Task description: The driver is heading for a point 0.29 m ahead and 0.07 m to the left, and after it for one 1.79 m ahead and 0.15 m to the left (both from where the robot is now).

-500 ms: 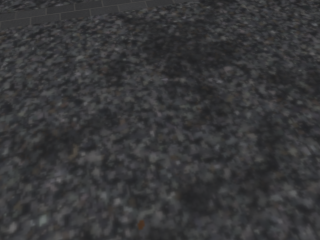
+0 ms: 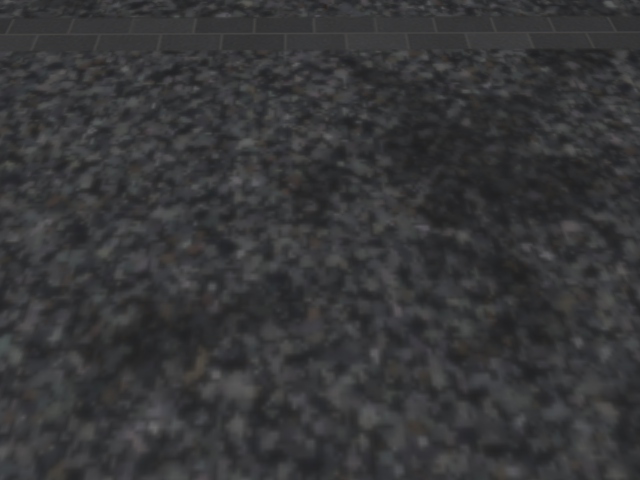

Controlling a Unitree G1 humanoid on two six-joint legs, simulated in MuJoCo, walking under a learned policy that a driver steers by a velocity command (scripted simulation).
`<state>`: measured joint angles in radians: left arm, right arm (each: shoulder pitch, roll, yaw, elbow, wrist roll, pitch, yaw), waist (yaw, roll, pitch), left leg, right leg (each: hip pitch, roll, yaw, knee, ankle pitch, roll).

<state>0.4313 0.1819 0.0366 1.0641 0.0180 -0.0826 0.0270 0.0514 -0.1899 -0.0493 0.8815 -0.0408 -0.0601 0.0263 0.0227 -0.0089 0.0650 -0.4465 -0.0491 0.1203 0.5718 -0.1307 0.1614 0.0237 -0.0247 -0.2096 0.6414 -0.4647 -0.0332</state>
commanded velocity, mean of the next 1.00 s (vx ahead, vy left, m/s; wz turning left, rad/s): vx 0.17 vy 0.00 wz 0.27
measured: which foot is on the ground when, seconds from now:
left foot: down 0.00-0.50, up 0.52-0.84, down 0.86-1.00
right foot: up 0.00-0.48, down 0.50-1.00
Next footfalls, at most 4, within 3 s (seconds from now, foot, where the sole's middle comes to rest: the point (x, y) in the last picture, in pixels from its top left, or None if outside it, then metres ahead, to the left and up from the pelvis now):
0.50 right None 0.38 -0.05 -0.75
0.86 left None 0.23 0.12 -0.75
2.94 right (352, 452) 0.51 -0.03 -0.75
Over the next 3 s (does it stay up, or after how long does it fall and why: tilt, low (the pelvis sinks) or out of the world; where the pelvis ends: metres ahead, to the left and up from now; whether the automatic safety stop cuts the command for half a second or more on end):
stays up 0.41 0.03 0.00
